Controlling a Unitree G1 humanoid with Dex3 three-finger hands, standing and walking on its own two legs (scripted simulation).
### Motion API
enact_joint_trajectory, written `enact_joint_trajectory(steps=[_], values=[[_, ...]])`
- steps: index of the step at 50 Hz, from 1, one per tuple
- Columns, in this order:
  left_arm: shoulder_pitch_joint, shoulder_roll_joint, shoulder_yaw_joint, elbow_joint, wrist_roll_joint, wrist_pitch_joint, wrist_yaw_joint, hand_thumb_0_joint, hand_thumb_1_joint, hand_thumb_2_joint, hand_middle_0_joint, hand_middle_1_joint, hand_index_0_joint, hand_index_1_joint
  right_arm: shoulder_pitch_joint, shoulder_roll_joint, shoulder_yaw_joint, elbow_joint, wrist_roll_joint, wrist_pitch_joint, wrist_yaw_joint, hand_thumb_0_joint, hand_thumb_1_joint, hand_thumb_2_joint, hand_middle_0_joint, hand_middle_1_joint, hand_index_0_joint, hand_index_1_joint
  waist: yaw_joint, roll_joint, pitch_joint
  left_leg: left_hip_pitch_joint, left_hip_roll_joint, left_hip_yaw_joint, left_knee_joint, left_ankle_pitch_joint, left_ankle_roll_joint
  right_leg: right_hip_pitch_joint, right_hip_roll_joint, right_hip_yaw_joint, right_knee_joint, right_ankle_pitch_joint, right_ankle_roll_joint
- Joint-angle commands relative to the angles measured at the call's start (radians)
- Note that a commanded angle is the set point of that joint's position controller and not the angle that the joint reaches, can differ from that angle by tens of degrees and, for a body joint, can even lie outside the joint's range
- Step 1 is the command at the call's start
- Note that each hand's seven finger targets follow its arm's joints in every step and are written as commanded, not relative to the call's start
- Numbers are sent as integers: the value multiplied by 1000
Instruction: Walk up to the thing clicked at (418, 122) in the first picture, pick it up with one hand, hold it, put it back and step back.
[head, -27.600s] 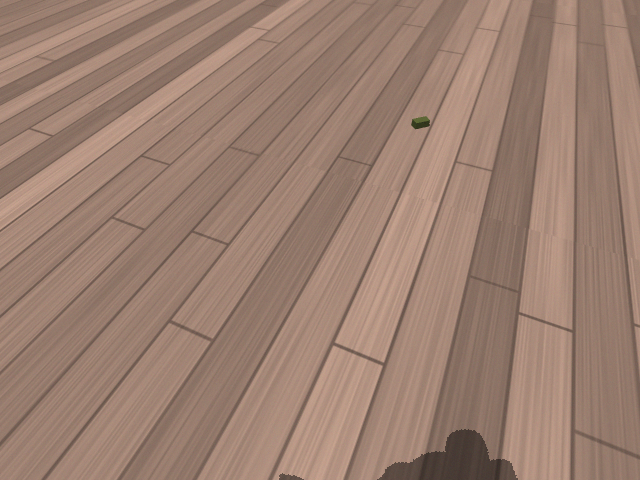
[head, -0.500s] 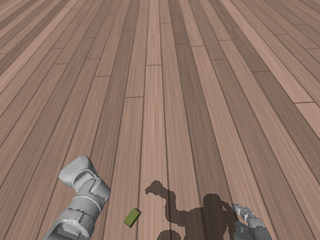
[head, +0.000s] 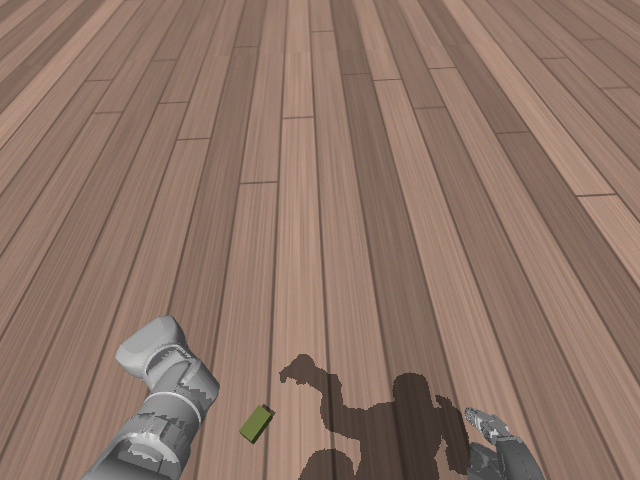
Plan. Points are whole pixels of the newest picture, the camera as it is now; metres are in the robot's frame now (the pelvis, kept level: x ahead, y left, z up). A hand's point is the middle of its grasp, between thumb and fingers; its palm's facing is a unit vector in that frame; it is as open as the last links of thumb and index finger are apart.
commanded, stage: crouch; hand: left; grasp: from above
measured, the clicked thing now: (256, 424) +0.40 +0.22 -0.74
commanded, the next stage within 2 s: lower in 1.84 s
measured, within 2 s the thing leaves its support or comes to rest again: neither
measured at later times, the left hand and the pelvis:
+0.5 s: hand (212, 390) +0.35 +0.24 -0.30, palm faces -0.27 -0.28 -0.92, open 5.8 cm; pelvis -0.05 +0.00 -0.17, yaw -3 degrees
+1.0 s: hand (228, 402) +0.38 +0.25 -0.48, palm faces -0.27 -0.30 -0.91, open 5.4 cm; pelvis -0.08 +0.01 -0.34, yaw -6 degrees
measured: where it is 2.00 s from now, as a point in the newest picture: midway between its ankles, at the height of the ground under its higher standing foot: outside the picture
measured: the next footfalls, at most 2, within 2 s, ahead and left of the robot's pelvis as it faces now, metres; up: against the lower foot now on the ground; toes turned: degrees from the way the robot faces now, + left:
none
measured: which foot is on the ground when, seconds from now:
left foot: down 0.00-1.00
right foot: down 0.00-1.00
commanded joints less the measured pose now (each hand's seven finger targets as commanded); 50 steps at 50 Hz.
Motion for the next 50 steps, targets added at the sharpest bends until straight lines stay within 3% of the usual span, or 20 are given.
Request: enact_joint_trajectory(steps=[1,4,5,6,7,10,13,15,18,22,26,27,30,31,35,38,41,45,47,50], values=[[-380,125,46,-21,54,-51,97,0,547,155,-874,-487,-955,-403,1,-130,-51,-80,-6,-45,-1,0,-878,-893,200,300,200,300,-36,-79,-224,56,-39,32,-10,161,24,0,39,-7,-54,205,-19],[-425,124,79,85,52,-97,156,0,573,134,-879,-506,-969,-412,43,-137,-67,-54,-20,-48,8,0,-879,-892,200,300,200,300,-50,-59,-240,-42,-29,31,78,148,15,-95,43,-11,44,186,-31],[-433,113,86,124,57,-116,175,0,557,209,-891,-510,-966,-432,54,-138,-74,-46,-26,-48,11,0,-880,-893,200,300,200,300,-65,-63,-249,-81,-25,30,121,135,13,-148,44,-9,86,174,-33],[-457,125,105,153,64,-135,197,0,547,218,-886,-515,-959,-439,62,-140,-80,-44,-33,-48,15,0,-881,-893,200,300,200,300,-59,-44,-258,-136,-24,31,169,118,7,-195,46,-10,132,153,-37],[-456,113,115,183,72,-153,216,0,539,226,-894,-496,-962,-425,75,-140,-87,-39,-43,-46,22,0,-882,-892,200,300,200,300,-76,-49,-286,-175,-21,29,223,113,6,-251,46,-10,184,152,-40],[-508,134,162,263,91,-202,282,0,513,259,-898,-471,-954,-413,84,-146,-103,-40,-65,-43,43,0,-883,-892,200,300,200,300,-76,-7,-376,-327,-13,25,394,106,-7,-416,53,-20,358,141,-49],[-581,177,212,312,81,-231,335,0,508,357,-927,-474,-962,-437,86,-155,-110,-38,-78,-37,65,0,-885,-894,199,300,200,299,-84,60,-486,-426,-6,4,514,87,-17,-573,64,-38,493,109,-58],[-632,196,232,325,64,-245,357,0,487,342,-926,-435,-954,-406,87,-164,-113,-30,-84,-29,75,0,-883,-894,200,300,200,300,-92,60,-552,-495,-5,-4,580,70,-10,-638,68,-46,549,99,-60],[-697,254,271,349,56,-263,380,0,496,418,-954,-454,-969,-438,86,-179,-115,-23,-92,-28,82,0,-886,-895,200,300,200,300,-108,55,-633,-632,-6,-5,667,-21,-2,-714,75,-49,619,35,-54],[-722,327,321,391,44,-276,388,0,544,385,-982,-459,-1006,-434,100,-183,-115,1,-102,-26,86,0,-890,-895,200,300,200,300,-122,44,-747,-756,-4,-1,776,-58,7,-751,74,-53,710,23,-44],[-750,363,336,414,40,-298,370,0,557,291,-980,-414,-1017,-376,128,-171,-118,42,-118,-25,87,0,-893,-896,200,300,200,300,-152,58,-769,-865,1,-4,880,-98,15,-831,74,-55,787,-18,-40],[-759,410,357,414,52,-308,369,0,577,275,-990,-410,-1030,-368,129,-173,-113,43,-122,-26,88,0,-893,-896,200,300,200,300,-149,78,-763,-898,1,-8,906,-117,18,-873,73,-57,814,-43,-42],[-800,419,368,421,48,-337,362,0,601,221,-1001,-382,-1048,-333,96,-155,-97,32,-132,-31,90,0,-891,-895,200,300,200,300,-165,110,-750,-940,9,-25,975,-169,18,-999,74,-72,880,-121,-46],[-797,406,353,455,56,-344,361,0,599,207,-1008,-354,-1052,-308,111,-169,-104,51,-134,-31,87,0,-890,-895,200,300,200,300,-183,101,-743,-971,10,-31,999,-193,20,-1048,78,-78,904,-151,-47],[-854,457,385,455,65,-373,361,0,548,139,-962,-337,-1015,-282,106,-162,-86,47,-140,-40,93,0,-891,-895,200,299,200,299,-185,148,-768,-1034,11,-42,1085,-232,20,-1167,76,-86,987,-196,-47],[-879,472,381,479,90,-381,357,0,560,158,-992,-322,-1037,-275,120,-189,-87,65,-143,-48,98,0,-895,-898,200,300,200,300,-203,198,-767,-1037,21,-63,1128,-237,11,-1269,75,-110,1062,-188,-49],[-892,484,395,490,89,-384,355,0,567,192,-1001,-336,-1043,-293,129,-193,-90,70,-147,-52,108,0,-897,-898,200,299,200,299,-205,201,-793,-1078,17,-57,1184,-230,14,-1296,78,-112,1107,-176,-45],[-897,548,422,476,115,-383,338,0,625,153,-1053,-298,-1095,-255,136,-211,-94,68,-149,-55,120,0,-902,-900,200,300,200,300,-183,234,-827,-1100,18,-62,1232,-204,12,-1332,77,-122,1176,-157,-48],[-898,525,416,503,119,-381,328,0,627,166,-1059,-298,-1099,-257,143,-208,-90,64,-151,-53,125,0,-903,-901,199,299,200,299,-205,212,-795,-1128,20,-65,1264,-203,15,-1353,77,-124,1200,-147,-46],[-908,535,419,519,120,-390,317,0,662,87,-1072,-261,-1123,-209,152,-223,-92,69,-157,-60,131,0,-901,-899,200,299,200,299,-205,213,-763,-1186,19,-68,1291,-241,18,-1402,78,-126,1228,-185,-46]])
